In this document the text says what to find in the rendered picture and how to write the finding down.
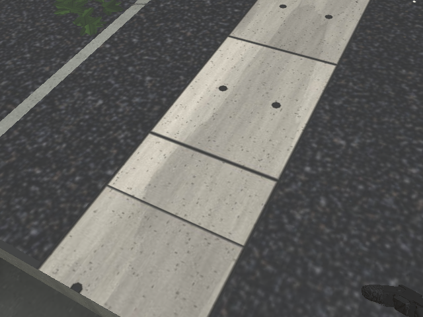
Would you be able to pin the robot right hand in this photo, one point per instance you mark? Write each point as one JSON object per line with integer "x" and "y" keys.
{"x": 403, "y": 299}

